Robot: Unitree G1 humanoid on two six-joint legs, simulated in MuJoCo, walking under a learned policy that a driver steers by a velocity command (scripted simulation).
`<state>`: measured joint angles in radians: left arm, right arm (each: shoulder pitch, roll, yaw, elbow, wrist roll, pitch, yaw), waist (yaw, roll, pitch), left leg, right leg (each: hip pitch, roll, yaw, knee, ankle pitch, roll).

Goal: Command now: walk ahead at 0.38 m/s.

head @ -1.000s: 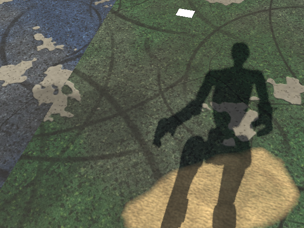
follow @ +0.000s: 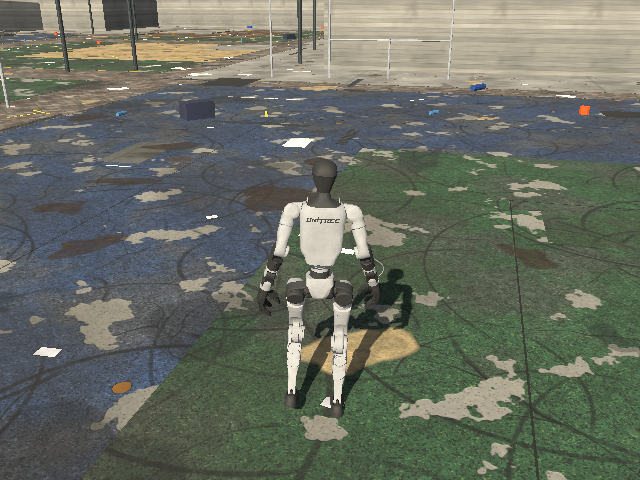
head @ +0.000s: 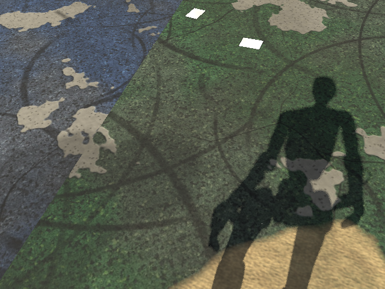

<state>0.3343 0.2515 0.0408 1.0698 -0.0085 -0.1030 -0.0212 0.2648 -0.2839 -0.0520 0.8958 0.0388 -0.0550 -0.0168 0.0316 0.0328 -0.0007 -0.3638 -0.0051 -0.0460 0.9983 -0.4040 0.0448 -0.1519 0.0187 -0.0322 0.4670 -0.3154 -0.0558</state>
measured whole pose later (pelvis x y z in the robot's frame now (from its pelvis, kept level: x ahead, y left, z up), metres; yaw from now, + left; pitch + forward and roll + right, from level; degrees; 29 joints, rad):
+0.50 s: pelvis +0.26 +0.06 -0.01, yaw -2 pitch +0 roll +1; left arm 0.34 0.26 0.04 1.00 -0.04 -0.09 0.01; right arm 0.12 -0.25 -0.05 0.86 0.00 -0.10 0.04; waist 0.02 -0.03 0.06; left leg -0.32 -0.04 0.08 0.46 -0.14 0.06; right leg -0.33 -0.04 0.06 1.18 -0.37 -0.05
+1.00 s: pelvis +0.55 -0.02 -0.02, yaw -17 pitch +1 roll +1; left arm 0.12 0.28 0.07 0.74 -0.02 -0.06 -0.04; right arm 0.26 -0.28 -0.05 0.91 0.02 -0.09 0.00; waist -0.01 -0.01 0.07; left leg -0.22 0.03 0.03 1.15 -0.47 0.01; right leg -0.47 0.06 -0.04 0.62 -0.18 -0.11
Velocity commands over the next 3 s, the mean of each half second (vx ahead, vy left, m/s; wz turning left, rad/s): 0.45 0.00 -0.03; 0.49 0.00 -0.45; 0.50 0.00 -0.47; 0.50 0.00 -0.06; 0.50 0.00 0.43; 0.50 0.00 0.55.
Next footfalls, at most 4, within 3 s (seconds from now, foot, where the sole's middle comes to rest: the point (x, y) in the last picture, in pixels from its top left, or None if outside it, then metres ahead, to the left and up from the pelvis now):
0.36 left None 0.37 0.14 -0.78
0.92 right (250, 256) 0.65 -0.12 -0.78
1.40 left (226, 181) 0.99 -0.04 -0.78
1.92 right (307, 160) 1.11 -0.40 -0.78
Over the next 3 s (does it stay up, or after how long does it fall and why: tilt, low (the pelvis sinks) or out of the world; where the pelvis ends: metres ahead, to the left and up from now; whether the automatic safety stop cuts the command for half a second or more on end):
stays up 1.59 -0.44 -0.02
